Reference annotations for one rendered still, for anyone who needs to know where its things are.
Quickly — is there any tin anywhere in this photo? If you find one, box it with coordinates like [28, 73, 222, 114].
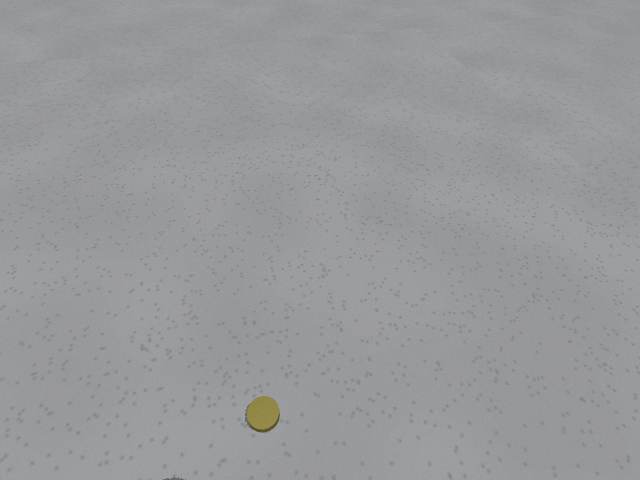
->
[247, 396, 280, 433]

